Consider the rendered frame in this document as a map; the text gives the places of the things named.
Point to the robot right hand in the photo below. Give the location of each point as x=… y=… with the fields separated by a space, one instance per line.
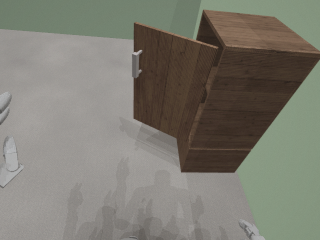
x=251 y=231

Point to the handle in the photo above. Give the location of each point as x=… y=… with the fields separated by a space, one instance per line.
x=135 y=64

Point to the robot left hand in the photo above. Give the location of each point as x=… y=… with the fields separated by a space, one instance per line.
x=12 y=168

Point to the cupboard door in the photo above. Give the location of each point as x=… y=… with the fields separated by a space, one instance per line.
x=174 y=73

